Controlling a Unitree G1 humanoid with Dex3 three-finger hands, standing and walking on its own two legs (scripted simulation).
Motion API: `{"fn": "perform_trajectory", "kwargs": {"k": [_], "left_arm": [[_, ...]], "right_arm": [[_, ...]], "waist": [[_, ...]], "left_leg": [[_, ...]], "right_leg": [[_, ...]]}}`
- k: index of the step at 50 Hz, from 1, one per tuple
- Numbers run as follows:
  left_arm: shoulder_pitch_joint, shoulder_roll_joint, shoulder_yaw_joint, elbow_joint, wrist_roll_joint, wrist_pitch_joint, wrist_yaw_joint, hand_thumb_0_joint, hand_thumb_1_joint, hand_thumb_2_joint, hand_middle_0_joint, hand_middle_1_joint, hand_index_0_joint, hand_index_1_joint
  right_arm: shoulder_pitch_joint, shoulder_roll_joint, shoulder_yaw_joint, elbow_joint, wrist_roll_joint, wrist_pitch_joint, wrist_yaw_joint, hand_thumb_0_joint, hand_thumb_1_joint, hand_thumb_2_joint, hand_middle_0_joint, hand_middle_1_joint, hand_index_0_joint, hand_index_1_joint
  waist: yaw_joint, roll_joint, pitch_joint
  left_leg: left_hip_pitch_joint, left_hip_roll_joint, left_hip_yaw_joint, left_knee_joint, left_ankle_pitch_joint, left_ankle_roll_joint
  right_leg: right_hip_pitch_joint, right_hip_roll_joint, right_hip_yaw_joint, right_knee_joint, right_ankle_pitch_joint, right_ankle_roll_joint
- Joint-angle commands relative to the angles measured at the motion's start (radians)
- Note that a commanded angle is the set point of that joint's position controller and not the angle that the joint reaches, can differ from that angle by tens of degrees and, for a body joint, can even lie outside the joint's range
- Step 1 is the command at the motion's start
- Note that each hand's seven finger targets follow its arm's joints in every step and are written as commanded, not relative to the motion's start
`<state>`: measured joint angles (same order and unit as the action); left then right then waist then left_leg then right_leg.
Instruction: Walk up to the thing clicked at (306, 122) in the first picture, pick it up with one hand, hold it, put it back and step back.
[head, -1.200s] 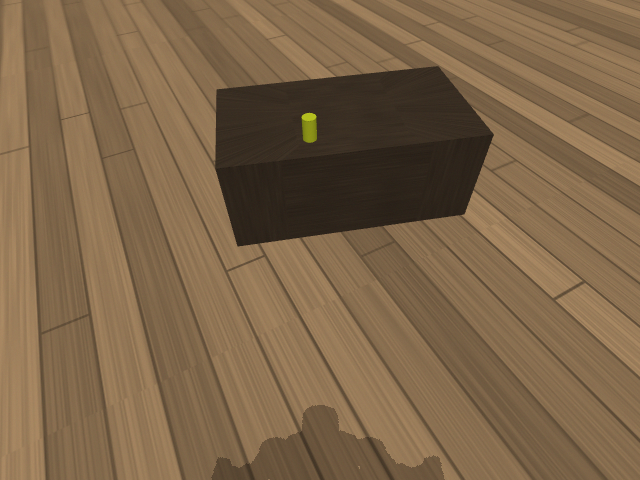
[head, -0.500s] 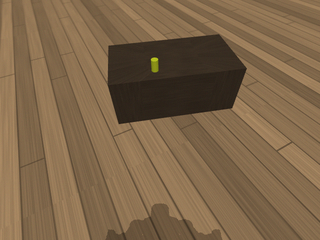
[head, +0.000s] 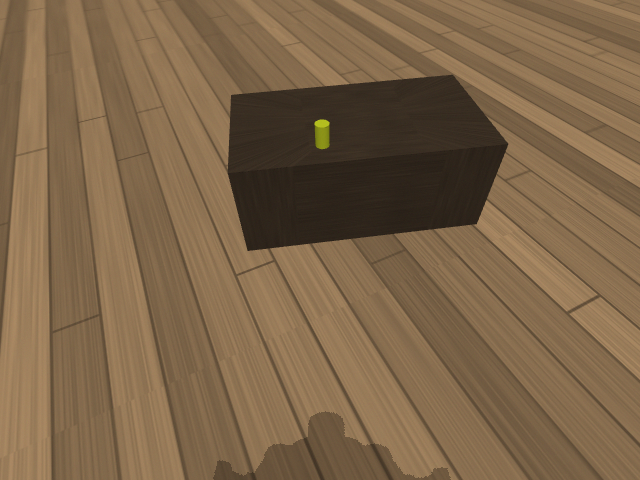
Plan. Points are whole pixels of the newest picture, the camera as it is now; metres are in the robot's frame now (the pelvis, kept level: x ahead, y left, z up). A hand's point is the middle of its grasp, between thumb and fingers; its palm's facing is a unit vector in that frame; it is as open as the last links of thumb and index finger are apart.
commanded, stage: walk up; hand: right
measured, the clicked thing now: (322, 134) +1.28 +0.03 -0.31
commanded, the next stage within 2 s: none
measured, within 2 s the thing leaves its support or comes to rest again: neither
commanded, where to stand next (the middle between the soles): +0.84 +0.19 m, yaw +7 degrees
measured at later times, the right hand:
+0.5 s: hand (446, 435) +0.22 -0.15 -0.14, palm faces -0.08 +0.93 -0.37, open 7.4 cm
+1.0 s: hand (419, 276) +0.51 -0.17 -0.15, palm faces -0.21 +0.92 -0.34, open 7.4 cm
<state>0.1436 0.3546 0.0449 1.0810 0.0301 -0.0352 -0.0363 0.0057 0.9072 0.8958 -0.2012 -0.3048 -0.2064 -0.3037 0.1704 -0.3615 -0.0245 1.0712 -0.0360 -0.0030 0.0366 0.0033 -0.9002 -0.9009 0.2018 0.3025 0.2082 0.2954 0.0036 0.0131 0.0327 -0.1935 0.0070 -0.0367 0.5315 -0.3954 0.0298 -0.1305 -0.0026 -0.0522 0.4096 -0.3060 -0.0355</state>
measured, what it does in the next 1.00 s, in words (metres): walks ahead: left foot, then right foot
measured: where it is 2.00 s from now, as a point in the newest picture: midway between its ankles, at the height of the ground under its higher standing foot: (283, 320)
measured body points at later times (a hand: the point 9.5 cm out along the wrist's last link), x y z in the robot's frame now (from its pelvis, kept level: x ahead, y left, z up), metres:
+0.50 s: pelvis +0.16 +0.11 -0.01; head +0.17 +0.13 +0.44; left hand +0.21 +0.44 -0.13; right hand +0.22 -0.20 -0.12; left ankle +0.15 +0.23 -0.74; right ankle +0.19 -0.02 -0.68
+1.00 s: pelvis +0.39 +0.09 +0.00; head +0.41 +0.07 +0.44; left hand +0.38 +0.41 -0.10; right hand +0.52 -0.21 -0.13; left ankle +0.42 +0.27 -0.68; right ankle +0.41 -0.01 -0.74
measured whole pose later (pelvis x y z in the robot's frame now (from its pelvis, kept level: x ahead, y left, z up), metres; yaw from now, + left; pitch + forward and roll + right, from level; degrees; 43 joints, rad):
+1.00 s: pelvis +0.39 +0.09 +0.00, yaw +8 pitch -3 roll +1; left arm 0.32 0.37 0.05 0.88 0.01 -0.09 -0.05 0.00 0.91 0.90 -0.20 -0.31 -0.21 -0.30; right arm 0.27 -0.44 -0.07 0.85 -0.01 -0.05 0.06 0.00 -0.90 -0.90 0.20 0.30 0.21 0.30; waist 0.04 0.06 0.08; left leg -0.50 0.05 -0.06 0.96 -0.26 0.01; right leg -0.16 -0.03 -0.11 0.47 -0.26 -0.04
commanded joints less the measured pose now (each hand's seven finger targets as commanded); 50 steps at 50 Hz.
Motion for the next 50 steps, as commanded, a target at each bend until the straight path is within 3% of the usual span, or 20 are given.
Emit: {"fn": "perform_trajectory", "kwargs": {"k": [1,10,12,14,15,16,17,18,19,21,26,29,32,36,37,38,39,40,43,50], "left_arm": [[0.075,0.356,0.109,-0.105,0.011,-0.050,0.024,0.000,0.900,0.900,-0.200,-0.300,-0.200,-0.300],[-0.018,0.358,0.102,-0.198,0.004,-0.058,-0.002,0.000,0.900,0.900,-0.200,-0.300,-0.200,-0.300],[-0.010,0.343,0.093,-0.196,-0.001,-0.049,-0.005,0.000,0.900,0.900,-0.200,-0.300,-0.200,-0.300],[0.042,0.277,0.072,-0.196,0.008,-0.036,-0.006,0.000,0.900,0.900,-0.200,-0.300,-0.200,-0.300],[0.099,0.193,0.047,-0.203,0.004,-0.032,-0.012,0.000,0.900,0.900,-0.200,-0.300,-0.200,-0.300],[0.097,0.213,0.046,-0.228,-0.020,-0.032,-0.005,0.000,0.900,0.900,-0.200,-0.300,-0.200,-0.300],[0.040,0.303,0.056,-0.230,-0.008,-0.031,0.004,0.000,0.900,0.900,-0.200,-0.300,-0.200,-0.300],[0.020,0.329,0.054,-0.228,-0.014,-0.038,0.008,0.000,0.900,0.900,-0.200,-0.300,-0.200,-0.300],[0.053,0.326,0.057,-0.200,-0.029,-0.039,0.007,0.000,0.900,0.900,-0.200,-0.300,-0.200,-0.300],[0.144,0.309,0.062,-0.165,-0.040,-0.032,-0.006,0.000,0.900,0.900,-0.200,-0.300,-0.200,-0.300],[0.085,0.270,0.065,-0.213,-0.021,-0.023,-0.031,0.000,0.900,0.900,-0.200,-0.300,-0.200,-0.300],[-0.008,0.255,0.070,-0.260,-0.015,-0.028,-0.042,0.000,0.900,0.900,-0.200,-0.300,-0.200,-0.300],[-0.020,0.230,0.071,-0.267,-0.018,-0.041,-0.042,0.000,0.900,0.900,-0.200,-0.300,-0.200,-0.300],[0.231,0.276,0.107,-0.196,-0.015,-0.058,-0.017,0.000,0.900,0.900,-0.200,-0.300,-0.200,-0.300],[0.338,0.344,0.133,-0.188,-0.007,-0.065,-0.004,0.000,0.900,0.900,-0.200,-0.300,-0.200,-0.300],[0.337,0.401,0.135,-0.210,-0.018,-0.068,0.001,0.000,0.900,0.900,-0.200,-0.300,-0.200,-0.300],[0.251,0.416,0.132,-0.232,-0.029,-0.066,0.001,0.000,0.900,0.900,-0.200,-0.300,-0.200,-0.300],[0.196,0.376,0.122,-0.255,-0.032,-0.063,0.003,0.000,0.900,0.900,-0.200,-0.300,-0.200,-0.300],[0.138,0.299,0.092,-0.266,-0.035,-0.072,0.008,0.000,0.900,0.900,-0.200,-0.300,-0.200,-0.300],[0.178,0.310,0.094,-0.303,-0.016,-0.087,0.003,0.000,0.900,0.900,-0.200,-0.300,-0.200,-0.300]], "right_arm": [[-0.152,-0.231,-0.081,-0.170,-0.014,-0.025,0.021,0.000,-0.900,-0.900,0.200,0.300,0.200,0.300],[-0.008,-0.225,-0.120,-0.182,0.005,-0.032,0.069,0.000,-0.900,-0.900,0.200,0.300,0.200,0.300],[0.077,-0.233,-0.130,-0.153,0.005,-0.036,0.062,0.000,-0.900,-0.900,0.200,0.300,0.200,0.300],[0.261,-0.299,-0.161,-0.101,0.003,-0.041,0.040,0.000,-0.900,-0.900,0.200,0.300,0.200,0.300],[0.360,-0.377,-0.181,-0.093,-0.007,-0.046,0.023,0.000,-0.900,-0.900,0.200,0.300,0.200,0.300],[0.287,-0.450,-0.177,-0.149,0.001,-0.060,0.020,0.000,-0.900,-0.900,0.200,0.300,0.200,0.300],[0.209,-0.471,-0.181,-0.176,0.030,-0.057,0.021,0.000,-0.900,-0.900,0.200,0.300,0.200,0.300],[0.171,-0.445,-0.173,-0.190,0.031,-0.059,0.013,0.000,-0.900,-0.900,0.200,0.300,0.200,0.300],[0.130,-0.391,-0.151,-0.206,0.026,-0.067,0.006,0.000,-0.900,-0.900,0.200,0.300,0.200,0.300],[0.107,-0.313,-0.119,-0.216,0.032,-0.081,0.003,0.000,-0.900,-0.900,0.200,0.300,0.200,0.300],[0.142,-0.303,-0.114,-0.246,0.030,-0.098,0.003,0.000,-0.900,-0.900,0.200,0.300,0.200,0.300],[0.169,-0.323,-0.119,-0.257,0.032,-0.105,0.003,0.000,-0.900,-0.900,0.200,0.300,0.200,0.300],[0.168,-0.304,-0.113,-0.274,0.034,-0.100,0.000,0.000,-0.900,-0.900,0.200,0.300,0.200,0.300],[0.177,-0.246,-0.091,-0.302,0.037,-0.087,-0.006,0.000,-0.900,-0.900,0.200,0.300,0.200,0.300],[0.212,-0.195,-0.072,-0.315,0.038,-0.088,-0.006,0.000,-0.900,-0.900,0.200,0.300,0.200,0.300],[0.252,-0.192,-0.067,-0.319,0.041,-0.082,-0.008,0.000,-0.900,-0.900,0.200,0.300,0.200,0.300],[0.224,-0.278,-0.087,-0.292,0.028,-0.070,-0.020,0.000,-0.900,-0.900,0.200,0.300,0.200,0.300],[0.186,-0.304,-0.094,-0.278,0.030,-0.071,-0.020,0.000,-0.900,-0.900,0.200,0.300,0.200,0.300],[0.225,-0.246,-0.079,-0.240,0.045,-0.066,-0.002,0.000,-0.900,-0.900,0.200,0.300,0.200,0.300],[0.091,-0.214,-0.087,-0.293,0.019,-0.052,0.033,0.000,-0.900,-0.900,0.200,0.300,0.200,0.300]], "waist": [[0.095,-0.096,0.092],[-0.005,-0.172,0.069],[-0.053,-0.103,0.035],[-0.139,0.100,-0.068],[-0.170,0.360,-0.065],[-0.136,0.341,-0.049],[-0.118,0.240,0.003],[-0.092,0.150,0.031],[-0.053,0.089,0.060],[-0.006,0.118,0.058],[-0.013,0.112,0.078],[-0.034,0.118,0.110],[-0.031,0.097,0.069],[0.094,-0.085,-0.108],[0.139,-0.263,-0.161],[0.110,-0.311,-0.136],[0.093,-0.231,-0.091],[0.079,-0.150,-0.028],[0.016,-0.136,0.038],[0.041,-0.141,0.079]], "left_leg": [[-0.531,0.089,-0.058,0.336,-0.030,-0.007],[-0.110,0.092,0.066,0.092,0.178,-0.037],[0.061,0.038,0.152,0.049,0.248,-0.037],[0.327,0.000,0.121,0.062,0.071,0.010],[0.369,0.162,-0.201,-0.143,-0.252,0.079],[0.285,0.359,-0.698,-0.388,-0.481,0.186],[0.175,0.427,-0.799,-0.420,-0.481,0.250],[0.139,0.417,-0.717,-0.387,-0.376,0.262],[0.093,0.343,-0.500,-0.320,-0.209,0.218],[0.040,0.246,-0.281,-0.294,-0.008,0.159],[0.019,0.226,-0.150,-0.315,0.139,0.195],[-0.012,0.242,-0.140,-0.321,0.116,0.196],[0.002,0.213,-0.075,-0.233,0.339,0.165],[-0.104,0.113,0.028,0.221,0.456,0.092],[-0.266,0.016,0.090,0.498,0.268,0.053],[-0.446,-0.079,0.055,0.620,-0.104,0.023],[-0.452,-0.012,-0.028,0.705,-0.133,0.023],[-0.454,0.018,-0.061,0.724,-0.084,0.023],[-0.359,0.048,-0.072,0.597,0.066,0.020],[-0.360,0.065,0.007,0.271,0.178,-0.038]], "right_leg": [[0.170,-0.453,0.502,-0.306,-0.394,-0.240],[-0.127,-0.251,0.057,-0.184,-0.195,-0.123],[-0.211,-0.217,-0.006,-0.052,-0.182,-0.109],[-0.355,-0.158,-0.072,0.348,-0.053,-0.082],[-0.508,-0.048,-0.091,0.697,-0.251,-0.040],[-0.608,0.034,0.018,0.817,-0.279,-0.028],[-0.562,-0.045,0.106,0.842,-0.256,-0.032],[-0.571,-0.085,0.141,0.837,-0.203,-0.029],[-0.533,-0.115,0.151,0.802,-0.120,-0.027],[-0.447,-0.137,0.118,0.675,-0.030,-0.020],[-0.398,-0.133,0.058,0.433,0.039,0.034],[-0.368,-0.132,0.048,0.314,0.101,0.019],[-0.266,-0.080,-0.005,0.210,0.168,0.001],[0.179,-0.024,-0.031,0.110,0.144,-0.032],[0.307,-0.187,0.199,0.025,-0.043,-0.075],[0.329,-0.430,0.648,-0.159,-0.192,-0.153],[0.222,-0.481,0.743,-0.174,-0.311,-0.226],[0.133,-0.445,0.669,-0.192,-0.306,-0.240],[-0.024,-0.273,0.280,-0.158,0.002,-0.132],[-0.050,-0.253,0.109,-0.183,0.099,-0.172]]}}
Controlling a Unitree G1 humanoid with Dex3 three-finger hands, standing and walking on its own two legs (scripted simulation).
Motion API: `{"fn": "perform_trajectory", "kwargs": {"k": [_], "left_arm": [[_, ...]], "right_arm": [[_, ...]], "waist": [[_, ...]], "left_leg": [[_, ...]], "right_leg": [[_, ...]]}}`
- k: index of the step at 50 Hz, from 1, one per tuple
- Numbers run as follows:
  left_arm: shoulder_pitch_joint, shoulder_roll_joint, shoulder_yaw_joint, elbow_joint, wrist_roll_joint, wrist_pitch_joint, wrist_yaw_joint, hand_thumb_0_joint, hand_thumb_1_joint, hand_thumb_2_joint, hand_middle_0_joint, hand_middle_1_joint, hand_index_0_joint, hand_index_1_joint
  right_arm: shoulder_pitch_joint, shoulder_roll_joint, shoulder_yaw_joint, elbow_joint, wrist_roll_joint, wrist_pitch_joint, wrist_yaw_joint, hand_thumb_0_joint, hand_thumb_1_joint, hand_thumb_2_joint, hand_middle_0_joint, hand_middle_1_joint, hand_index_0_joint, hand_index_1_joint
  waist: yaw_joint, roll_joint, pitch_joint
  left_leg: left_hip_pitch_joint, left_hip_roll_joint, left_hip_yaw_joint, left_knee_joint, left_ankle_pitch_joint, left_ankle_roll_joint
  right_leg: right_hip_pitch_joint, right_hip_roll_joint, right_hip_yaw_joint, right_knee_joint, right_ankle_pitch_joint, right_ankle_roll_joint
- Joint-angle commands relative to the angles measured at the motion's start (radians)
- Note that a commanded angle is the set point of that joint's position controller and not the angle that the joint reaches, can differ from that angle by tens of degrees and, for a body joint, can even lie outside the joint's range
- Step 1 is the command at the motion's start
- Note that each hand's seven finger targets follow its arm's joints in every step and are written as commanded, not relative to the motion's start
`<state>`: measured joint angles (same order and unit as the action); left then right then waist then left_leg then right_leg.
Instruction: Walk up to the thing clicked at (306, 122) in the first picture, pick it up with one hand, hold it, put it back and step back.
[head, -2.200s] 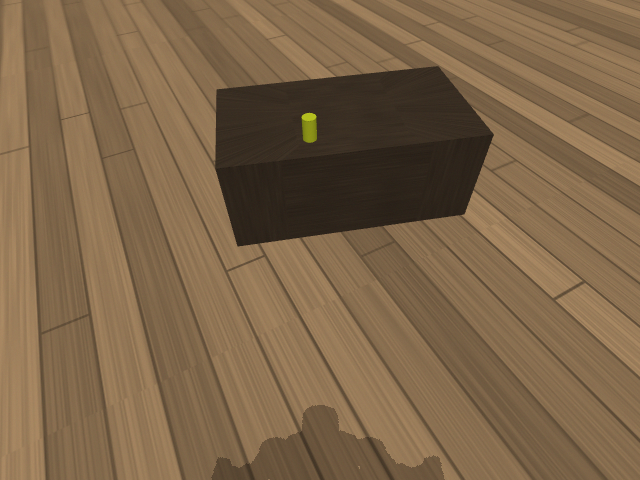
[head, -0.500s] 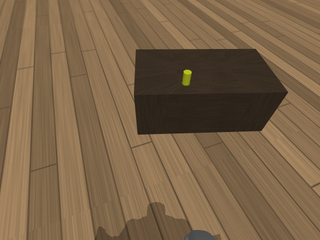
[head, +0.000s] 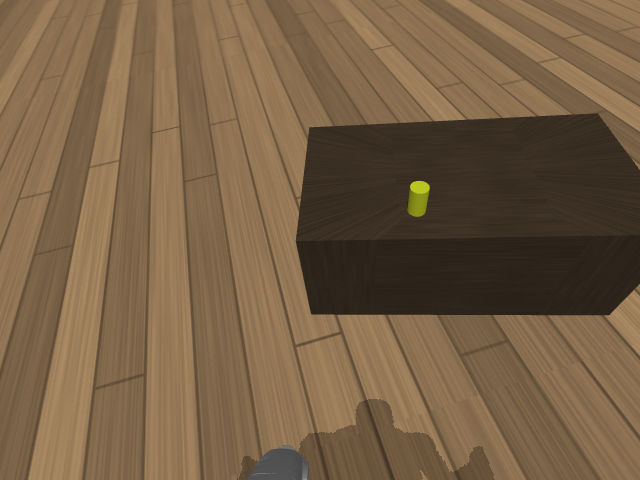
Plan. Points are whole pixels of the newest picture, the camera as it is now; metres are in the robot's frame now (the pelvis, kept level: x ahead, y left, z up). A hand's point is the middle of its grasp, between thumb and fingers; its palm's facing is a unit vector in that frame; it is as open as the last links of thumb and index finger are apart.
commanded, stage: walk up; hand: right
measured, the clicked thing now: (418, 199) +0.88 -0.19 -0.31
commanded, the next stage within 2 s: none
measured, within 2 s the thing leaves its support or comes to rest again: neither
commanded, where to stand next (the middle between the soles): +0.46 +0.03 m, yaw -1 degrees
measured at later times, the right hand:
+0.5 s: hand (500, 381) +0.28 -0.22 -0.12, palm faces -0.05 +0.92 -0.38, open 7.4 cm
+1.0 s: hand (497, 313) +0.42 -0.26 -0.16, palm faces -0.04 +0.95 -0.31, open 7.4 cm
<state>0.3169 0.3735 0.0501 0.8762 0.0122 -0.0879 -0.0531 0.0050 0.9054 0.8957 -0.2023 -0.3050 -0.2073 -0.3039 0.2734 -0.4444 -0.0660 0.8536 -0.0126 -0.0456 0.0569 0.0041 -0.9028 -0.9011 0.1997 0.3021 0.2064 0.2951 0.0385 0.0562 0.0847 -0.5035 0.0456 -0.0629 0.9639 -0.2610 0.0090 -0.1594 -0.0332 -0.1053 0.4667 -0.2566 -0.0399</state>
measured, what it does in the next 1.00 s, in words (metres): walks ahead: left foot, then right foot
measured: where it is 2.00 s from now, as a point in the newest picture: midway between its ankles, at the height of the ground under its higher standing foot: (347, 421)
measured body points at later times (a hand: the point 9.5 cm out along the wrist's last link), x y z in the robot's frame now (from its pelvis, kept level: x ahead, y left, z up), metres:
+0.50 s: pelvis +0.20 +0.04 +0.00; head +0.22 +0.06 +0.45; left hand +0.25 +0.36 -0.13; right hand +0.29 -0.27 -0.10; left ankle +0.20 +0.14 -0.74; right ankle +0.27 -0.13 -0.68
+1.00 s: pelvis +0.35 +0.01 +0.00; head +0.37 -0.02 +0.44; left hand +0.40 +0.33 -0.09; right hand +0.42 -0.31 -0.14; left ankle +0.44 +0.18 -0.70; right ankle +0.36 -0.10 -0.74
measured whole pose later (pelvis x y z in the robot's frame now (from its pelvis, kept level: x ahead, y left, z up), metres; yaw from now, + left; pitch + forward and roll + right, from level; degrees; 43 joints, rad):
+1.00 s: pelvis +0.35 +0.01 +0.00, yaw -1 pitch -3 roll +1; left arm 0.34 0.39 0.03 0.84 0.02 -0.08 -0.02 0.01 0.90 0.90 -0.20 -0.31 -0.21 -0.30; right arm 0.27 -0.42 -0.06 0.85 -0.02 0.00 0.04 0.00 -0.90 -0.90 0.20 0.30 0.21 0.30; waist 0.02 0.07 0.10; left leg -0.48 0.08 -0.03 0.82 -0.26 -0.01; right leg -0.20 -0.03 -0.04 0.52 -0.26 -0.02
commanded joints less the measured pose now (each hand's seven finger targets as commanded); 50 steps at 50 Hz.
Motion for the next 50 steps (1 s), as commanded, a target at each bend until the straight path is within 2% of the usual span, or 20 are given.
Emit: {"fn": "perform_trajectory", "kwargs": {"k": [1,6,9,10,11,12,13,17,22,25,30,33,34,35,36,37,39,41,47,50], "left_arm": [[0.019,0.293,0.092,-0.096,0.000,-0.032,0.019,0.000,0.900,0.900,-0.200,-0.300,-0.200,-0.300],[0.051,0.310,0.083,-0.104,-0.003,-0.022,0.021,0.000,0.900,0.900,-0.200,-0.300,-0.200,-0.300],[0.023,0.305,0.074,-0.118,-0.005,-0.013,0.028,0.000,0.900,0.900,-0.200,-0.300,-0.200,-0.300],[0.059,0.256,0.054,-0.122,-0.009,-0.008,0.032,0.000,0.900,0.900,-0.200,-0.300,-0.200,-0.300],[0.128,0.170,0.028,-0.134,-0.021,-0.005,0.032,0.000,0.900,0.900,-0.200,-0.300,-0.200,-0.300],[0.155,0.213,0.039,-0.114,-0.028,0.007,0.041,0.000,0.900,0.900,-0.200,-0.300,-0.200,-0.300],[0.115,0.283,0.050,-0.097,-0.014,0.015,0.051,0.000,0.900,0.900,-0.200,-0.300,-0.200,-0.300],[0.132,0.242,0.046,-0.056,-0.030,0.019,0.031,0.000,0.900,0.900,-0.200,-0.300,-0.200,-0.300],[0.108,0.217,0.047,-0.065,-0.017,0.028,0.011,0.000,0.900,0.900,-0.200,-0.300,-0.200,-0.300],[0.010,0.216,0.051,-0.088,-0.007,0.023,0.002,0.000,0.900,0.900,-0.200,-0.300,-0.200,-0.300],[-0.019,0.205,0.055,-0.082,-0.005,-0.003,0.004,0.000,0.900,0.900,-0.200,-0.300,-0.200,-0.300],[0.159,0.263,0.084,-0.018,0.003,-0.028,0.028,0.000,0.900,0.900,-0.200,-0.300,-0.200,-0.300],[0.233,0.339,0.111,-0.012,0.009,-0.035,0.042,0.000,0.900,0.900,-0.200,-0.300,-0.200,-0.300],[0.206,0.386,0.113,-0.052,0.006,-0.037,0.049,0.000,0.900,0.900,-0.200,-0.300,-0.200,-0.300],[0.160,0.405,0.112,-0.050,-0.009,-0.028,0.046,0.000,0.900,0.900,-0.200,-0.300,-0.200,-0.300],[0.129,0.370,0.104,-0.069,-0.018,-0.026,0.046,0.000,0.900,0.900,-0.200,-0.300,-0.200,-0.300],[0.064,0.306,0.081,-0.083,-0.025,-0.027,0.053,0.000,0.900,0.900,-0.200,-0.300,-0.200,-0.300],[0.053,0.295,0.074,-0.080,-0.020,-0.030,0.053,0.000,0.900,0.900,-0.200,-0.300,-0.200,-0.300],[0.005,0.273,0.057,-0.118,0.002,-0.016,0.057,0.000,0.900,0.900,-0.200,-0.300,-0.200,-0.300],[0.016,0.267,0.049,-0.094,0.002,-0.003,0.065,0.000,0.900,0.900,-0.200,-0.300,-0.200,-0.300]], "right_arm": [[-0.035,-0.126,-0.045,-0.086,-0.007,-0.013,0.015,0.000,-0.900,-0.900,0.200,0.300,0.200,0.300],[-0.114,-0.122,-0.051,-0.113,-0.006,-0.024,0.022,0.000,-0.900,-0.900,0.200,0.300,0.200,0.300],[0.030,-0.156,-0.066,-0.072,-0.012,-0.030,0.015,0.000,-0.900,-0.900,0.200,0.300,0.200,0.300],[0.144,-0.204,-0.084,-0.041,-0.024,-0.038,0.004,0.000,-0.900,-0.900,0.200,0.300,0.200,0.300],[0.220,-0.288,-0.110,-0.049,-0.041,-0.044,-0.010,0.000,-0.900,-0.900,0.200,0.300,0.200,0.300],[0.181,-0.314,-0.113,-0.084,-0.018,-0.045,-0.019,0.000,-0.900,-0.900,0.200,0.300,0.200,0.300],[0.157,-0.312,-0.119,-0.080,0.013,-0.040,-0.020,0.000,-0.900,-0.900,0.200,0.300,0.200,0.300],[0.045,-0.191,-0.062,-0.099,0.025,-0.050,-0.034,0.000,-0.900,-0.900,0.200,0.300,0.200,0.300],[0.022,-0.194,-0.067,-0.131,0.011,-0.058,-0.029,0.000,-0.900,-0.900,0.200,0.300,0.200,0.300],[0.040,-0.211,-0.071,-0.128,0.004,-0.055,-0.023,0.000,-0.900,-0.900,0.200,0.300,0.200,0.300],[0.031,-0.210,-0.068,-0.147,0.001,-0.035,-0.016,0.000,-0.900,-0.900,0.200,0.300,0.200,0.300],[0.058,-0.134,-0.040,-0.161,0.011,-0.022,-0.016,0.000,-0.900,-0.900,0.200,0.300,0.200,0.300],[0.101,-0.084,-0.021,-0.170,0.013,-0.025,-0.015,0.000,-0.900,-0.900,0.200,0.300,0.200,0.300],[0.136,-0.080,-0.014,-0.165,0.011,-0.015,-0.015,0.000,-0.900,-0.900,0.200,0.300,0.200,0.300],[0.107,-0.185,-0.042,-0.140,0.003,-0.002,-0.027,0.000,-0.900,-0.900,0.200,0.300,0.200,0.300],[0.068,-0.201,-0.049,-0.127,0.000,0.001,-0.033,0.000,-0.900,-0.900,0.200,0.300,0.200,0.300],[0.087,-0.176,-0.048,-0.087,0.017,0.008,-0.026,0.000,-0.900,-0.900,0.200,0.300,0.200,0.300],[0.113,-0.153,-0.042,-0.070,0.013,0.018,-0.015,0.000,-0.900,-0.900,0.200,0.300,0.200,0.300],[0.044,-0.109,-0.037,-0.058,-0.002,0.031,-0.016,0.000,-0.900,-0.900,0.200,0.300,0.200,0.300],[-0.018,-0.090,-0.030,-0.040,0.003,0.021,-0.026,0.000,-0.900,-0.900,0.200,0.300,0.200,0.300]], "waist": [[0.013,-0.187,0.023],[0.021,-0.159,-0.026],[-0.074,-0.071,-0.080],[-0.121,0.055,-0.156],[-0.132,0.287,-0.237],[-0.117,0.200,-0.236],[-0.118,0.136,-0.202],[-0.034,0.061,-0.024],[-0.035,0.118,0.004],[-0.064,0.111,0.038],[-0.056,0.097,-0.006],[0.037,-0.149,-0.157],[0.064,-0.326,-0.213],[0.037,-0.337,-0.191],[0.039,-0.267,-0.153],[0.034,-0.211,-0.096],[-0.007,-0.156,-0.043],[-0.029,-0.203,-0.045],[-0.030,-0.226,0.018],[-0.005,-0.230,-0.035]], "left_leg": [[-0.047,0.031,0.050,-0.223,0.068,-0.015],[0.118,0.025,0.108,-0.352,0.122,0.021],[0.355,-0.016,0.130,-0.421,0.096,0.055],[0.517,-0.001,0.061,-0.482,0.000,0.099],[0.687,0.227,-0.292,-0.541,-0.076,0.170],[0.714,0.376,-0.599,-0.650,-0.106,0.251],[0.664,0.398,-0.604,-0.646,-0.069,0.294],[0.346,0.210,-0.108,-0.658,0.341,0.110],[0.335,0.191,-0.017,-0.712,0.195,0.202],[0.295,0.191,-0.009,-0.737,0.066,0.215],[0.307,0.189,0.003,-0.614,0.157,0.203],[0.235,0.089,0.095,-0.213,0.185,0.124],[0.084,0.006,0.136,0.007,-0.011,0.079],[-0.103,-0.078,0.096,0.122,-0.267,0.040],[-0.123,-0.029,0.047,0.193,-0.289,0.037],[-0.139,0.003,0.007,0.209,-0.271,0.031],[-0.089,0.030,-0.043,0.173,-0.154,0.024],[-0.034,0.022,0.002,0.118,-0.078,0.014],[0.082,0.029,0.063,-0.135,-0.002,-0.027],[0.163,0.006,0.087,-0.247,0.066,-0.023]], "right_leg": [[0.009,-0.217,0.149,-0.217,0.098,-0.160],[-0.003,-0.245,0.129,-0.128,0.205,-0.144],[-0.082,-0.205,0.084,0.075,0.281,-0.114],[-0.151,-0.131,0.029,0.344,0.303,-0.083],[-0.356,-0.026,0.010,0.608,0.003,-0.024],[-0.491,0.071,0.072,0.699,-0.281,-0.013],[-0.501,0.008,0.154,0.773,-0.287,-0.026],[-0.345,-0.042,0.225,0.635,-0.081,-0.005],[-0.364,-0.055,0.145,0.482,0.014,0.038],[-0.346,-0.075,0.107,0.342,0.032,0.048],[-0.218,-0.039,0.059,0.136,0.074,0.025],[0.141,-0.003,0.071,-0.031,0.117,-0.002],[0.258,-0.176,0.331,-0.082,-0.001,-0.041],[0.307,-0.373,0.693,-0.182,-0.109,-0.122],[0.244,-0.432,0.789,-0.180,-0.117,-0.223],[0.168,-0.402,0.723,-0.188,-0.077,-0.236],[0.075,-0.280,0.451,-0.174,0.057,-0.133],[0.020,-0.218,0.324,-0.160,0.210,-0.112],[-0.162,-0.180,0.154,-0.146,0.310,-0.153],[-0.126,-0.180,0.134,-0.033,0.522,-0.143]]}}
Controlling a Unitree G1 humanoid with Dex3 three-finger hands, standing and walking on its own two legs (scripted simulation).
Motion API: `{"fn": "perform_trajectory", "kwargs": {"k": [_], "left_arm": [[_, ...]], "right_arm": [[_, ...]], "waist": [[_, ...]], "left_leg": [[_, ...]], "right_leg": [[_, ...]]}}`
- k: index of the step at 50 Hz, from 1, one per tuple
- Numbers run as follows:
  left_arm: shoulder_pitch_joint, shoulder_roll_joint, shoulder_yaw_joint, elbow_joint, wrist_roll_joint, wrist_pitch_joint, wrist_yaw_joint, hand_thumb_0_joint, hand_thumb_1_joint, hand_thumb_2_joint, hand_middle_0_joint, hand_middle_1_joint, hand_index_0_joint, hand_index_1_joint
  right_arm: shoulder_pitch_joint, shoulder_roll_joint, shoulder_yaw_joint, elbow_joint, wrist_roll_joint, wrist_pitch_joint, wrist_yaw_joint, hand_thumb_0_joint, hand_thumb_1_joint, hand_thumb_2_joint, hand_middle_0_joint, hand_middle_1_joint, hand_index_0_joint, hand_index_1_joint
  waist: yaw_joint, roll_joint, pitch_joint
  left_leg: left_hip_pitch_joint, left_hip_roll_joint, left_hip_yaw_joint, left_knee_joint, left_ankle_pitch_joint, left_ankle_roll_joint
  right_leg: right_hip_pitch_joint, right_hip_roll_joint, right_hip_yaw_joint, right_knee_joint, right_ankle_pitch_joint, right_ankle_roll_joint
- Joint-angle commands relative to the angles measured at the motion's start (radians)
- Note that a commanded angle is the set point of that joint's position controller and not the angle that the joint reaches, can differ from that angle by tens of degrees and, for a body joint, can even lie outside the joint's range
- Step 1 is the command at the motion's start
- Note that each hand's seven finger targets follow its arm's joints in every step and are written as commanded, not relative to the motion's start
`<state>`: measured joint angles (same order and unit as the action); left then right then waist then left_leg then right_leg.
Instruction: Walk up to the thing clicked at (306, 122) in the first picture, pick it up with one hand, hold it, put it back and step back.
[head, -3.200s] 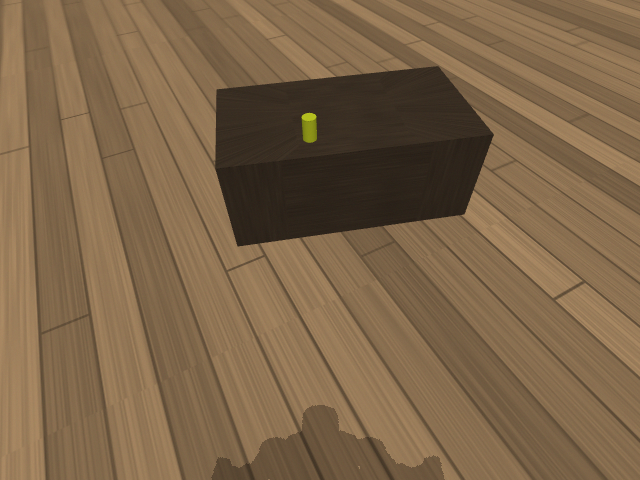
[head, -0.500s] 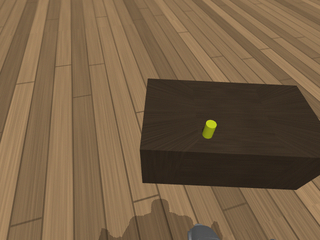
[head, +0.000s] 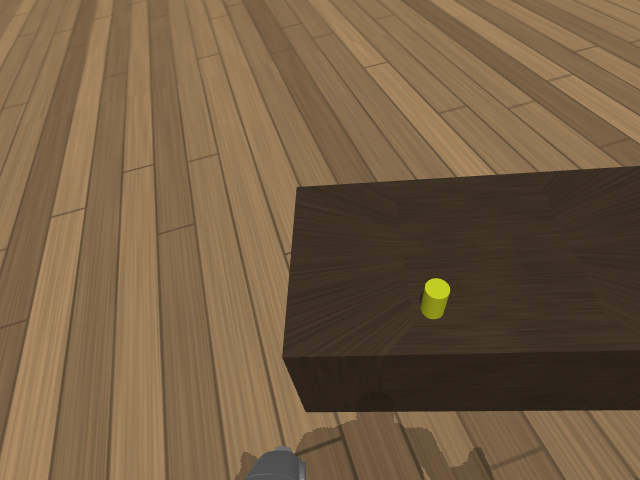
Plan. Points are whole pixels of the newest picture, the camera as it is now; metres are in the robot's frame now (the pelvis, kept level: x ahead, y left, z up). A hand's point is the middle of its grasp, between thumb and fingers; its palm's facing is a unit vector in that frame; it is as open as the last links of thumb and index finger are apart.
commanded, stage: walk up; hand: right
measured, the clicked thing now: (434, 299) +0.53 -0.19 -0.31
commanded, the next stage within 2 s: stand in 1.52 s
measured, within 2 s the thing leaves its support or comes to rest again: neither
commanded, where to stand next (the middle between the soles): +0.11 +0.02 m, yaw +0 degrees
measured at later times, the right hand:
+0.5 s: hand out of the picture +0.15 -0.22 -0.16, palm faces -0.03 +0.95 -0.31, open 7.4 cm
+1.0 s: hand out of the picture +0.11 -0.23 -0.15, palm faces +0.00 +0.94 -0.35, open 7.4 cm
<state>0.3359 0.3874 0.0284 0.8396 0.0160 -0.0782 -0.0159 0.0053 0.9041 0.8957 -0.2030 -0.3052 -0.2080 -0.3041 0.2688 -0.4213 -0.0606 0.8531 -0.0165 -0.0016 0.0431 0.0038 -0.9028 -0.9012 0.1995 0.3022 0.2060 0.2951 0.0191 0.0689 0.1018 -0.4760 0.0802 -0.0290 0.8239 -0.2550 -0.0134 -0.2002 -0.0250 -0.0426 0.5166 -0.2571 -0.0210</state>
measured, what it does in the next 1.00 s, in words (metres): steps on the spot: left foot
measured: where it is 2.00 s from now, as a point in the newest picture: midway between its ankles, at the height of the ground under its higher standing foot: outside the picture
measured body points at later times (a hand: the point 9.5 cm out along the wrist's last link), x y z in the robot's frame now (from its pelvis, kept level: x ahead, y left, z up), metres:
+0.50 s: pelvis +0.03 +0.03 -0.01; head +0.04 +0.02 +0.44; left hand +0.07 +0.34 -0.13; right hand +0.15 -0.26 -0.13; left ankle +0.10 +0.15 -0.74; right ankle +0.01 -0.10 -0.74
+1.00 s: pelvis +0.04 +0.03 +0.01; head +0.05 +0.03 +0.46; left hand +0.15 +0.33 -0.12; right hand +0.11 -0.28 -0.12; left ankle +0.10 +0.15 -0.74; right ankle +0.01 -0.10 -0.74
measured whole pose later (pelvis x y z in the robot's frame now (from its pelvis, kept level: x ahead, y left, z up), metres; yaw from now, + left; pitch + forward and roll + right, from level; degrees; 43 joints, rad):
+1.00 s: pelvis +0.04 +0.03 +0.01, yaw -1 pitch -3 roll +0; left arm 0.07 0.36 0.00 1.12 0.01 -0.02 -0.01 0.01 0.91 0.90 -0.20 -0.30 -0.21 -0.30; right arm 0.09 -0.35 -0.01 1.15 -0.01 0.00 0.02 0.00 -0.90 -0.90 0.20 0.30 0.21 0.30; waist -0.02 0.00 0.07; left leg -0.21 0.04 0.05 0.38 -0.12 -0.01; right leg -0.06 -0.02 -0.01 0.37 -0.26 0.02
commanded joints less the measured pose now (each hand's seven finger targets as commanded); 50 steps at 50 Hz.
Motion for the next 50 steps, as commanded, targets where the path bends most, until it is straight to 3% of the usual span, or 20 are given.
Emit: {"fn": "perform_trajectory", "kwargs": {"k": [1,3,4,5,6,7,8,11,14,17,19,20,21,22,24,25,28,32,43,50], "left_arm": [[-0.017,0.260,0.069,-0.054,-0.008,-0.007,0.030,0.000,0.900,0.900,-0.200,-0.300,-0.200,-0.300],[-0.069,0.269,0.064,-0.060,-0.018,0.009,0.032,0.000,0.900,0.900,-0.200,-0.300,-0.200,-0.300],[-0.081,0.249,0.054,-0.062,-0.023,0.017,0.033,0.000,0.900,0.900,-0.200,-0.300,-0.200,-0.300],[-0.086,0.215,0.043,-0.065,-0.025,0.024,0.035,0.000,0.900,0.900,-0.200,-0.300,-0.200,-0.300],[-0.042,0.166,0.030,-0.058,-0.036,0.030,0.034,0.000,0.900,0.900,-0.200,-0.300,-0.200,-0.300],[-0.001,0.158,0.020,-0.036,-0.044,0.043,0.040,0.000,0.900,0.900,-0.200,-0.300,-0.200,-0.300],[0.014,0.191,0.029,0.006,-0.041,0.055,0.048,0.000,0.900,0.900,-0.200,-0.300,-0.200,-0.300],[-0.041,0.218,0.041,0.054,-0.030,0.057,0.038,0.000,0.900,0.900,-0.200,-0.300,-0.200,-0.300],[-0.003,0.197,0.036,0.100,-0.025,0.056,0.037,0.000,0.900,0.900,-0.200,-0.300,-0.200,-0.300],[-0.010,0.177,0.033,0.148,-0.012,0.039,0.043,0.000,0.900,0.900,-0.200,-0.300,-0.200,-0.300],[-0.058,0.214,0.041,0.143,0.005,0.022,0.049,0.000,0.900,0.900,-0.200,-0.300,-0.200,-0.300],[-0.137,0.260,0.042,0.129,0.005,0.019,0.045,0.000,0.900,0.900,-0.200,-0.300,-0.200,-0.300],[-0.206,0.270,0.037,0.115,0.003,0.024,0.037,0.000,0.900,0.900,-0.200,-0.300,-0.200,-0.300],[-0.233,0.236,0.027,0.113,-0.003,0.027,0.033,0.000,0.900,0.900,-0.200,-0.300,-0.200,-0.300],[-0.199,0.194,0.015,0.147,-0.009,0.025,0.030,0.000,0.900,0.900,-0.200,-0.300,-0.200,-0.300],[-0.171,0.192,0.013,0.162,-0.009,0.021,0.029,0.000,0.900,0.900,-0.200,-0.300,-0.200,-0.300],[-0.220,0.217,0.020,0.174,-0.003,0.010,0.028,0.000,0.900,0.900,-0.200,-0.300,-0.200,-0.300],[-0.217,0.207,0.018,0.192,-0.013,0.017,0.030,0.000,0.900,0.900,-0.200,-0.300,-0.200,-0.300],[-0.276,0.200,0.015,0.221,-0.009,0.038,0.024,0.000,0.900,0.900,-0.200,-0.300,-0.200,-0.300],[-0.299,0.194,0.017,0.230,-0.009,0.041,0.024,0.000,0.900,0.900,-0.200,-0.300,-0.200,-0.300]], "right_arm": [[-0.011,-0.109,-0.035,-0.031,0.006,-0.023,-0.018,0.000,-0.900,-0.900,0.200,0.300,0.200,0.300],[0.018,-0.116,-0.037,-0.006,0.009,-0.028,-0.027,0.000,-0.900,-0.900,0.200,0.300,0.200,0.300],[0.032,-0.135,-0.042,0.008,0.005,-0.032,-0.030,0.000,-0.900,-0.900,0.200,0.300,0.200,0.300],[0.051,-0.171,-0.049,0.015,-0.002,-0.036,-0.036,0.000,-0.900,-0.900,0.200,0.300,0.200,0.300],[0.018,-0.227,-0.055,0.001,-0.011,-0.041,-0.040,0.000,-0.900,-0.900,0.200,0.300,0.200,0.300],[-0.043,-0.241,-0.047,-0.020,-0.001,-0.045,-0.040,0.000,-0.900,-0.900,0.200,0.300,0.200,0.300],[-0.088,-0.256,-0.049,-0.015,0.006,-0.042,-0.041,0.000,-0.900,-0.900,0.200,0.300,0.200,0.300],[-0.135,-0.201,-0.028,-0.007,-0.007,-0.032,-0.044,0.000,-0.900,-0.900,0.200,0.300,0.200,0.300],[-0.168,-0.208,-0.028,-0.002,0.000,-0.030,-0.042,0.000,-0.900,-0.900,0.200,0.300,0.200,0.300],[-0.193,-0.181,-0.018,0.005,0.011,-0.015,-0.040,0.000,-0.900,-0.900,0.200,0.300,0.200,0.300],[-0.195,-0.123,0.005,0.014,0.028,-0.013,-0.038,0.000,-0.900,-0.900,0.200,0.300,0.200,0.300],[-0.202,-0.117,0.004,0.031,0.032,-0.011,-0.037,0.000,-0.900,-0.900,0.200,0.300,0.200,0.300],[-0.174,-0.133,-0.003,0.062,0.025,-0.009,-0.039,0.000,-0.900,-0.900,0.200,0.300,0.200,0.300],[-0.180,-0.147,-0.006,0.079,0.019,-0.013,-0.039,0.000,-0.900,-0.900,0.200,0.300,0.200,0.300],[-0.244,-0.162,-0.006,0.085,0.017,-0.019,-0.032,0.000,-0.900,-0.900,0.200,0.300,0.200,0.300],[-0.264,-0.156,0.000,0.088,0.017,-0.018,-0.028,0.000,-0.900,-0.900,0.200,0.300,0.200,0.300],[-0.237,-0.136,0.010,0.120,0.018,-0.022,-0.026,0.000,-0.900,-0.900,0.200,0.300,0.200,0.300],[-0.249,-0.141,0.013,0.158,0.019,-0.025,-0.028,0.000,-0.900,-0.900,0.200,0.300,0.200,0.300],[-0.258,-0.144,0.016,0.219,0.009,-0.022,-0.033,0.000,-0.900,-0.900,0.200,0.300,0.200,0.300],[-0.242,-0.142,0.014,0.232,0.010,-0.029,-0.038,0.000,-0.900,-0.900,0.200,0.300,0.200,0.300]], "waist": [[0.010,-0.246,-0.070],[-0.022,-0.213,-0.105],[-0.034,-0.175,-0.112],[-0.049,-0.084,-0.126],[-0.018,0.086,-0.166],[0.005,0.117,-0.167],[0.005,0.151,-0.168],[-0.008,0.164,-0.131],[0.007,0.192,-0.162],[0.016,0.104,-0.184],[0.012,-0.009,-0.182],[-0.023,-0.085,-0.131],[-0.055,-0.109,-0.099],[-0.062,-0.082,-0.093],[-0.028,-0.054,-0.076],[-0.016,-0.069,-0.076],[-0.037,-0.138,-0.082],[-0.017,-0.115,-0.134],[-0.016,-0.058,-0.101],[-0.022,-0.043,-0.158]], "left_leg": [[0.165,-0.031,0.057,-0.119,0.074,0.006],[0.281,-0.045,0.067,-0.219,0.134,0.028],[0.332,-0.050,0.051,-0.269,0.161,0.043],[0.352,0.005,-0.021,-0.346,0.209,0.064],[0.361,0.173,-0.245,-0.419,0.257,0.116],[0.337,0.245,-0.354,-0.462,0.235,0.198],[0.282,0.280,-0.387,-0.465,0.131,0.264],[0.194,0.150,-0.228,-0.466,0.073,0.184],[0.257,0.143,-0.207,-0.441,0.054,0.173],[0.237,0.123,-0.144,-0.355,0.112,0.146],[0.163,0.088,-0.098,-0.294,0.168,0.085],[0.214,0.016,-0.053,-0.304,0.062,0.050],[0.321,0.004,-0.034,-0.325,-0.047,0.046],[0.350,0.026,-0.067,-0.366,-0.067,0.054],[0.296,0.062,-0.105,-0.403,-0.058,0.073],[0.288,0.063,-0.100,-0.407,-0.062,0.079],[0.314,0.022,-0.035,-0.382,0.076,0.054],[0.366,0.039,-0.031,-0.392,0.242,0.057],[0.325,0.048,-0.053,-0.514,0.065,0.037],[0.360,0.052,-0.034,-0.502,0.226,0.038]], "right_leg": [[-0.090,-0.203,0.083,-0.062,0.533,-0.164],[-0.139,-0.211,0.099,0.014,0.439,-0.148],[-0.177,-0.187,0.103,0.066,0.330,-0.121],[-0.190,-0.141,0.082,0.125,0.186,-0.077],[-0.204,-0.034,0.027,0.245,-0.009,-0.022],[-0.211,0.032,0.030,0.319,-0.311,-0.012],[-0.159,-0.016,0.066,0.349,-0.342,-0.009],[-0.126,-0.014,0.078,0.318,-0.295,-0.007],[-0.121,-0.007,0.033,0.215,-0.220,-0.001],[0.008,0.017,-0.002,-0.045,-0.053,0.009],[0.078,-0.080,0.149,-0.109,0.049,-0.020],[-0.067,-0.146,0.247,-0.131,0.002,-0.055],[-0.192,-0.165,0.248,-0.122,-0.079,-0.064],[-0.207,-0.137,0.200,-0.117,-0.109,-0.043],[-0.141,-0.078,0.124,-0.120,-0.080,-0.020],[-0.123,-0.084,0.137,-0.147,-0.066,-0.022],[-0.086,-0.119,0.177,-0.188,0.039,-0.024],[-0.012,-0.108,0.132,-0.173,0.184,-0.004],[0.040,-0.101,0.123,-0.232,0.064,-0.010],[0.104,-0.104,0.109,-0.229,0.177,-0.002]]}}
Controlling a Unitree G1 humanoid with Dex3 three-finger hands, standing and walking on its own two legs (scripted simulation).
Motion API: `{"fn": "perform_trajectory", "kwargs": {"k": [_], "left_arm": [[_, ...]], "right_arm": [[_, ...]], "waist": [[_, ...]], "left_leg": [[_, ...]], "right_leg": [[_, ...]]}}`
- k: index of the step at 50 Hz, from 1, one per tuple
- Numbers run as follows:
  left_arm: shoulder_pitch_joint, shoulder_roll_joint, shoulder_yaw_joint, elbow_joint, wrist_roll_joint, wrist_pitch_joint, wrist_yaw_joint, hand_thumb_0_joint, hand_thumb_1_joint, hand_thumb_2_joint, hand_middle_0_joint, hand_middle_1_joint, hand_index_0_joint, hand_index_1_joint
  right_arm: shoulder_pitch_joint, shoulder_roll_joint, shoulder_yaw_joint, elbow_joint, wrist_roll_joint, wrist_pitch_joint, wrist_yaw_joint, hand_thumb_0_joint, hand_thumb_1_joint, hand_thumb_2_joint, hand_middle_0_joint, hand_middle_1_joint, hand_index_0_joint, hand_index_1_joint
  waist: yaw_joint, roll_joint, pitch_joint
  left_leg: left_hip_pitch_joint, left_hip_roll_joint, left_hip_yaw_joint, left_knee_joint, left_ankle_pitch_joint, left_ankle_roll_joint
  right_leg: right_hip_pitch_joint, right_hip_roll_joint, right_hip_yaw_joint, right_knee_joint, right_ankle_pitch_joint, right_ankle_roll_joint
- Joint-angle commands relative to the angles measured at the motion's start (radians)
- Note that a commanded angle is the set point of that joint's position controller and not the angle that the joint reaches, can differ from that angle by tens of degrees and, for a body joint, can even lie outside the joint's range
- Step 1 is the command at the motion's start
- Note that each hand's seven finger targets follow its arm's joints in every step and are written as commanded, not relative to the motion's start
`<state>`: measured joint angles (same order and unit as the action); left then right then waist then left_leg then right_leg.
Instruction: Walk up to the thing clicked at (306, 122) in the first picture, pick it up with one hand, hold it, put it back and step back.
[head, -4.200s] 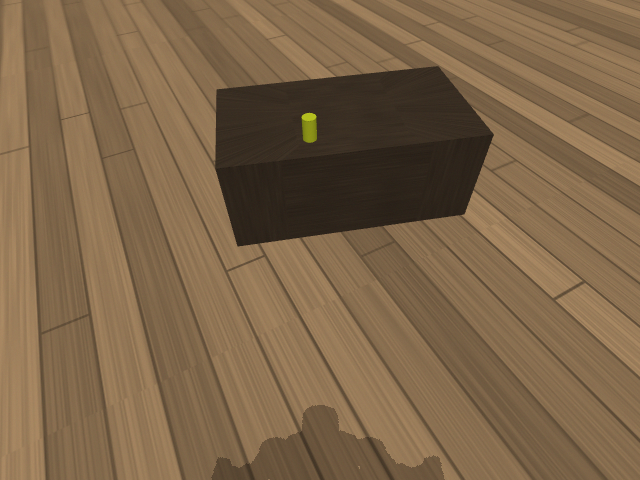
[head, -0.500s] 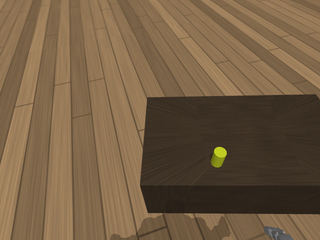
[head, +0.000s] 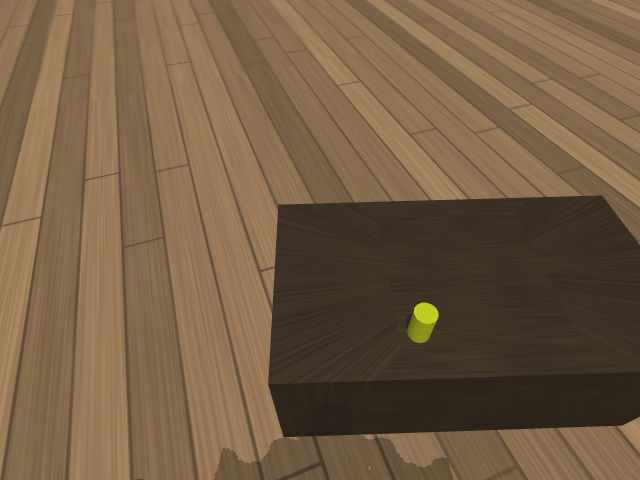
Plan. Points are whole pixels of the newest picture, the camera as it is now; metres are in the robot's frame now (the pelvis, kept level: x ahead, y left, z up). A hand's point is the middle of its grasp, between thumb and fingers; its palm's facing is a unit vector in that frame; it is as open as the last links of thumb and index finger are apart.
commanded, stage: walk up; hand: right
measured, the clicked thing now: (422, 323) +0.49 -0.21 -0.31
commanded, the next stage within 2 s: stand in 0.52 s
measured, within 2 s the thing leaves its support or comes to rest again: neither
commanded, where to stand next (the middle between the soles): +0.07 +0.00 m, yaw +0 degrees
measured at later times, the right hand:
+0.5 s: hand out of the picture +0.10 -0.24 -0.16, palm faces -0.01 +0.95 -0.32, open 7.4 cm
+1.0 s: hand out of the picture +0.09 -0.25 -0.15, palm faces -0.01 +0.94 -0.35, open 7.4 cm
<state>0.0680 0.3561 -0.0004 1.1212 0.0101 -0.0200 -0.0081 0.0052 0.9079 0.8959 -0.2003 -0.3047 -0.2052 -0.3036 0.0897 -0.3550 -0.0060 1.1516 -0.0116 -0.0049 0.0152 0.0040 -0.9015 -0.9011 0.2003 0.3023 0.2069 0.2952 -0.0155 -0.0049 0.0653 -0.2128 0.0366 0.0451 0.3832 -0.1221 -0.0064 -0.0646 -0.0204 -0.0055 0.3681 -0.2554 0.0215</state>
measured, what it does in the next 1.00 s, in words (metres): stands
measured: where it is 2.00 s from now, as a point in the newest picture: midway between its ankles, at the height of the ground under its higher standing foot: outside the picture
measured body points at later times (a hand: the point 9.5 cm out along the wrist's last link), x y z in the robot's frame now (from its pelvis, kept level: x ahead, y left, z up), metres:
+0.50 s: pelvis +0.01 +0.01 +0.00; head +0.02 +0.01 +0.45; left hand +0.08 +0.31 -0.13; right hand +0.10 -0.29 -0.13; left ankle +0.06 +0.12 -0.74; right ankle -0.03 -0.13 -0.74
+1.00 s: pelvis +0.01 +0.01 +0.00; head +0.02 +0.01 +0.45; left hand +0.08 +0.31 -0.14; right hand +0.09 -0.30 -0.13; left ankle +0.06 +0.12 -0.74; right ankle -0.03 -0.13 -0.74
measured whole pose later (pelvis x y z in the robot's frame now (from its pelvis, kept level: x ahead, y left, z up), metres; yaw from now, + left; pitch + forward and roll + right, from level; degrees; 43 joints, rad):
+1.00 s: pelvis +0.01 +0.01 +0.00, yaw +0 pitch -2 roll +0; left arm 0.12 0.35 0.01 1.13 0.01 -0.01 -0.01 0.01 0.91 0.90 -0.20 -0.30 -0.20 -0.30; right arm 0.08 -0.34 0.00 1.15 -0.01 -0.01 0.01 0.00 -0.90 -0.90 0.20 0.30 0.21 0.30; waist -0.01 -0.01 0.05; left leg -0.18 0.02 0.04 0.34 -0.12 0.00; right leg -0.02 -0.03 -0.01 0.30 -0.24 0.03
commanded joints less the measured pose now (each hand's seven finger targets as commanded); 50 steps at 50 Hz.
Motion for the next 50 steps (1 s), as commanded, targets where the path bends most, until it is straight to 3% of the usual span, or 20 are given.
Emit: {"fn": "perform_trajectory", "kwargs": {"k": [1,3,6,9,14,25,27,32,36,39,43,45,48,50], "left_arm": [[-0.027,0.223,0.045,-0.048,-0.004,-0.016,0.017,0.000,0.900,0.900,-0.200,-0.300,-0.200,-0.300],[-0.033,0.218,0.044,-0.046,-0.005,-0.015,0.018,0.000,0.900,0.900,-0.200,-0.300,-0.200,-0.300],[-0.036,0.212,0.041,-0.040,-0.001,-0.011,0.017,0.000,0.900,0.900,-0.200,-0.300,-0.200,-0.300],[-0.031,0.209,0.041,-0.035,-0.002,-0.013,0.016,0.000,0.900,0.900,-0.200,-0.300,-0.200,-0.300],[-0.032,0.206,0.039,-0.027,0.002,-0.010,0.016,0.000,0.900,0.900,-0.200,-0.300,-0.200,-0.300],[-0.019,0.212,0.040,-0.032,0.003,-0.017,0.020,0.000,0.900,0.900,-0.200,-0.300,-0.200,-0.300],[-0.003,0.208,0.040,-0.033,-0.001,-0.013,0.022,0.000,0.900,0.900,-0.200,-0.300,-0.200,-0.300],[0.013,0.206,0.041,-0.032,0.000,-0.011,0.021,0.000,0.900,0.900,-0.200,-0.300,-0.200,-0.300],[0.025,0.210,0.043,-0.037,0.002,-0.015,0.019,0.000,0.900,0.900,-0.200,-0.300,-0.200,-0.300],[0.024,0.213,0.045,-0.038,0.003,-0.011,0.019,0.000,0.900,0.900,-0.200,-0.300,-0.200,-0.300],[0.037,0.208,0.046,-0.039,0.002,-0.011,0.018,0.000,0.900,0.900,-0.200,-0.300,-0.200,-0.300],[0.026,0.212,0.048,-0.043,0.002,-0.009,0.019,0.000,0.900,0.900,-0.200,-0.300,-0.200,-0.300],[0.028,0.208,0.047,-0.046,0.002,-0.007,0.017,0.000,0.900,0.900,-0.200,-0.300,-0.200,-0.300],[0.027,0.209,0.048,-0.046,0.003,-0.004,0.016,0.000,0.900,0.900,-0.200,-0.300,-0.200,-0.300]], "right_arm": [[-0.066,-0.209,-0.041,-0.065,0.005,-0.027,-0.011,0.000,-0.900,-0.900,0.200,0.300,0.200,0.300],[-0.064,-0.206,-0.042,-0.065,0.006,-0.025,-0.012,0.000,-0.900,-0.900,0.200,0.300,0.200,0.300],[-0.072,-0.212,-0.047,-0.066,0.003,-0.022,-0.013,0.000,-0.900,-0.900,0.200,0.300,0.200,0.300],[-0.064,-0.207,-0.046,-0.063,0.004,-0.022,-0.013,0.000,-0.900,-0.900,0.200,0.300,0.200,0.300],[-0.077,-0.211,-0.051,-0.065,0.002,-0.021,-0.013,0.000,-0.900,-0.900,0.200,0.300,0.200,0.300],[-0.071,-0.198,-0.050,-0.070,0.003,-0.016,-0.010,0.000,-0.900,-0.900,0.200,0.300,0.200,0.300],[-0.071,-0.204,-0.048,-0.065,0.006,-0.023,-0.014,0.000,-0.900,-0.900,0.200,0.300,0.200,0.300],[-0.079,-0.206,-0.048,-0.063,0.006,-0.022,-0.014,0.000,-0.900,-0.900,0.200,0.300,0.200,0.300],[-0.077,-0.200,-0.042,-0.063,0.008,-0.025,-0.013,0.000,-0.900,-0.900,0.200,0.300,0.200,0.300],[-0.074,-0.198,-0.040,-0.063,0.008,-0.025,-0.015,0.000,-0.900,-0.900,0.200,0.300,0.200,0.300],[-0.074,-0.205,-0.040,-0.063,0.009,-0.028,-0.017,0.000,-0.900,-0.900,0.200,0.300,0.200,0.300],[-0.063,-0.204,-0.040,-0.061,0.008,-0.028,-0.018,0.000,-0.900,-0.900,0.200,0.300,0.200,0.300],[-0.074,-0.206,-0.040,-0.065,0.008,-0.027,-0.019,0.000,-0.900,-0.900,0.200,0.300,0.200,0.300],[-0.059,-0.206,-0.038,-0.061,0.007,-0.026,-0.019,0.000,-0.900,-0.900,0.200,0.300,0.200,0.300]], "waist": [[0.015,0.037,-0.129],[0.013,0.029,-0.126],[0.010,0.045,-0.101],[0.011,0.033,-0.105],[0.006,0.037,-0.092],[0.003,0.006,-0.116],[0.004,-0.015,-0.110],[0.003,0.007,-0.079],[0.005,0.012,-0.100],[0.005,0.020,-0.094],[0.011,0.025,-0.107],[0.006,0.018,-0.093],[0.009,0.021,-0.096],[0.006,0.024,-0.085]], "left_leg": [[0.108,0.101,-0.106,-0.057,0.123,0.033],[0.108,0.104,-0.106,-0.057,0.131,0.036],[0.092,0.105,-0.115,-0.083,0.051,0.034],[0.094,0.105,-0.119,-0.084,0.061,0.036],[0.089,0.106,-0.134,-0.108,-0.023,0.035],[0.145,0.091,-0.107,-0.072,0.075,0.028],[0.155,0.111,-0.120,-0.069,0.149,0.029],[0.128,0.102,-0.121,-0.088,0.054,0.026],[0.147,0.104,-0.117,-0.079,0.111,0.029],[0.136,0.104,-0.121,-0.088,0.087,0.027],[0.158,0.109,-0.116,-0.067,0.176,0.029],[0.136,0.104,-0.116,-0.078,0.123,0.026],[0.137,0.106,-0.118,-0.078,0.132,0.025],[0.118,0.101,-0.120,-0.095,0.058,0.023]], "right_leg": [[-0.028,-0.107,0.065,-0.073,0.186,-0.042],[-0.027,-0.106,0.064,-0.083,0.182,-0.039],[-0.044,-0.101,0.059,-0.087,0.138,-0.040],[-0.036,-0.099,0.060,-0.094,0.128,-0.039],[-0.060,-0.092,0.053,-0.093,0.091,-0.038],[-0.065,-0.110,0.058,-0.108,0.162,-0.032],[-0.078,-0.119,0.061,-0.117,0.150,-0.030],[-0.084,-0.118,0.063,-0.138,0.084,-0.029],[-0.066,-0.126,0.066,-0.133,0.142,-0.031],[-0.066,-0.120,0.061,-0.131,0.115,-0.032],[-0.053,-0.127,0.063,-0.129,0.167,-0.032],[-0.054,-0.122,0.061,-0.134,0.125,-0.033],[-0.048,-0.124,0.062,-0.134,0.130,-0.034],[-0.052,-0.122,0.062,-0.139,0.092,-0.037]]}}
